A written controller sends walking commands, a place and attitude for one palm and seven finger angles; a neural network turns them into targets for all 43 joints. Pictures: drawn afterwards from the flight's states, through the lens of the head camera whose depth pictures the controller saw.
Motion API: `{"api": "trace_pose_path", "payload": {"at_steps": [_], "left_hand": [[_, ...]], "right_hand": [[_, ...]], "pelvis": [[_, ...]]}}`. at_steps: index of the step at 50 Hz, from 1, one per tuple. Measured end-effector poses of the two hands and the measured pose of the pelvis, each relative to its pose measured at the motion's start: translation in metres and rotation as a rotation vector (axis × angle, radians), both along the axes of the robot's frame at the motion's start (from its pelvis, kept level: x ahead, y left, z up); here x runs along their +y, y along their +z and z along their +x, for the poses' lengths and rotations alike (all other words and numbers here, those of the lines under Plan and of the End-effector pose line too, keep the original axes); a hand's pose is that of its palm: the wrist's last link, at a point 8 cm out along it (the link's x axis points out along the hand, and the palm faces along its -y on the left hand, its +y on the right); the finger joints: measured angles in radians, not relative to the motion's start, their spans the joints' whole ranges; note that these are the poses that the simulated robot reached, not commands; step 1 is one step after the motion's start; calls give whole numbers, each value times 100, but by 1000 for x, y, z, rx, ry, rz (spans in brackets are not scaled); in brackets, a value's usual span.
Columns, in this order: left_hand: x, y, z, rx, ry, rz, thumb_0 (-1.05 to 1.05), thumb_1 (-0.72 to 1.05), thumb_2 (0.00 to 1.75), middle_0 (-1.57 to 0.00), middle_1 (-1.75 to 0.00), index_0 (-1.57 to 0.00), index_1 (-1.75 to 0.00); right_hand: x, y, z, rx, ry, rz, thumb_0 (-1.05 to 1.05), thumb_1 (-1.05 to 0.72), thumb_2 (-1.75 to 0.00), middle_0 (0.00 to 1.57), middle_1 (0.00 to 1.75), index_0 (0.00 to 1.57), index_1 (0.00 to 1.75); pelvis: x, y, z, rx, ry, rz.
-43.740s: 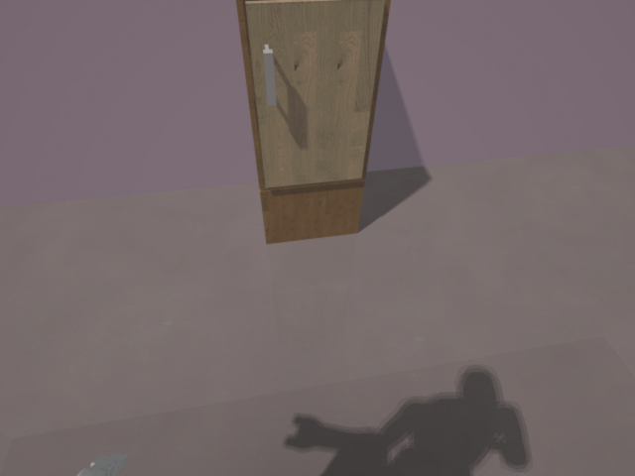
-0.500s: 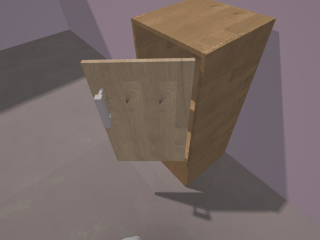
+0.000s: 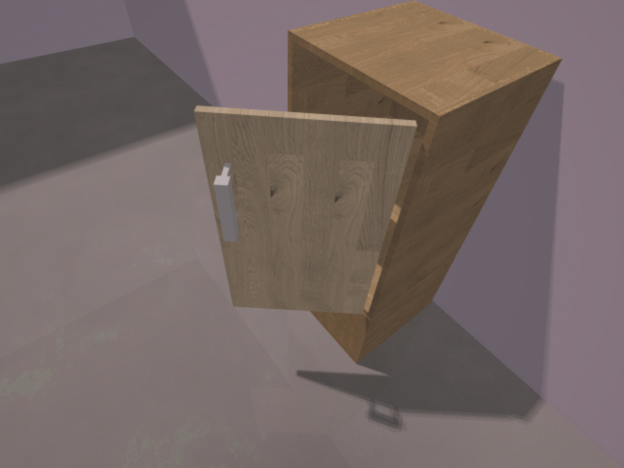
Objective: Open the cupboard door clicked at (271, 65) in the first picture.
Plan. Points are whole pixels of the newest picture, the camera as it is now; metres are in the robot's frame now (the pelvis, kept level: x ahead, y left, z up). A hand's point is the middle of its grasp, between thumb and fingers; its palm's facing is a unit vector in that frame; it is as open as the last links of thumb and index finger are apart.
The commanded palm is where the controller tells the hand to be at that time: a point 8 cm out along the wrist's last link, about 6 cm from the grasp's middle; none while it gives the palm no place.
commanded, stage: come to a stop and stand still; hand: left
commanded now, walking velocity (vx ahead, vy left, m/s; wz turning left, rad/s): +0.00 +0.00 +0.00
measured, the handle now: (229, 202) +0.55 +0.21 -0.02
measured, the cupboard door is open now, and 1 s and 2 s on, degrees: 49 49 49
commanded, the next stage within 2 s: look again from close up in 0.20 s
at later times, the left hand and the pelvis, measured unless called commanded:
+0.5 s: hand out of the picture -0.02 +0.16 -0.18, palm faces +0.02 -0.98 -0.21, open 7.4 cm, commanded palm none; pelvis -0.01 +0.00 +0.00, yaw +0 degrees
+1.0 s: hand out of the picture +0.10 +0.15 -0.12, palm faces +0.23 -0.94 -0.24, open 7.3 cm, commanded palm +0.10 +0.19 -0.07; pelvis +0.00 -0.05 +0.00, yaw +0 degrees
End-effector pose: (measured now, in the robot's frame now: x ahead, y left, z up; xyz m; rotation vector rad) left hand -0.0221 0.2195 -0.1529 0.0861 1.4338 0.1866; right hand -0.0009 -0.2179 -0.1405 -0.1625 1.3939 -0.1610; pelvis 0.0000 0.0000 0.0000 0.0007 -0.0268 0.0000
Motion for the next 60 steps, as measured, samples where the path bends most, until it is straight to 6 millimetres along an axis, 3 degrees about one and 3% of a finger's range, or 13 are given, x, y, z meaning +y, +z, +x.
{"api": "trace_pose_path", "payload": {"at_steps": [10, 17, 24, 31, 46, 48, 50, 55, 57, 60], "left_hand": [[-4, 2, 6, -10, -34, -11, 1, 91, 90, -20, -29, -20, -30], [-12, 2, 1, -3, -53, -5, 1, 91, 90, -20, -29, -20, -30], [-7, 8, -4, -7, -57, 34, 1, 91, 90, -20, -29, -20, -30], [-9, 16, 3, -17, -62, 69, 1, 91, 90, -20, -29, -20, -30], [-39, 14, 29, -57, -69, 62, 1, 92, 90, -20, -29, -20, -30], [-33, 30, 55, -225, 19, 87, 3, 93, 90, -21, -30, -21, -30], [-26, 65, 96, -507, 47, 148, 3, 93, 89, -21, -30, -21, -31], [-25, 145, 187, -1086, 15, 157, 3, 86, 87, -21, -34, -21, -35], [-29, 157, 205, -1260, -33, 112, 2, 82, 85, -21, -36, -21, -37], [-35, 149, 206, -1417, -124, 21, 1, 76, 83, -21, -40, -21, -41]], "right_hand": [[7, -1, -8, -8, -27, 18, 2, -93, -90, 20, 30, 20, 29], [8, -4, -18, 8, -28, 39, 2, -92, -90, 20, 30, 20, 29], [3, -15, -15, -21, 8, 70, 1, -92, -90, 20, 30, 20, 29], [-10, -18, -6, -37, 10, 82, 2, -92, -90, 20, 30, 20, 29], [-42, -14, 3, -10, 16, 67, 1, -91, -90, 20, 30, 20, 29], [-52, -9, 13, -92, 17, 29, 2, -92, -90, 20, 30, 20, 29], [-64, -2, 32, -227, 25, -13, 2, -92, -90, 20, 30, 20, 29], [-90, 18, 99, -560, 49, -75, 2, -92, -90, 20, 30, 20, 29], [-98, 29, 126, -677, 72, -92, 2, -91, -90, 20, 30, 20, 29], [-105, 44, 160, -813, 125, -112, 2, -91, -90, 20, 30, 20, 29]], "pelvis": [[5, 2, -2, -6, -11, 4], [1, 0, -5, 3, -9, -1], [-3, -5, -7, 10, 4, 3], [-15, -3, -3, 6, -3, 14], [-45, -1, 3, 15, -1, 13], [-48, -3, 2, 17, -5, 12], [-49, -4, 2, 19, 3, 13], [-51, -14, -6, 71, 30, 15], [-54, -23, -11, 117, 18, 23], [-58, -40, -16, 172, 0, 32]]}}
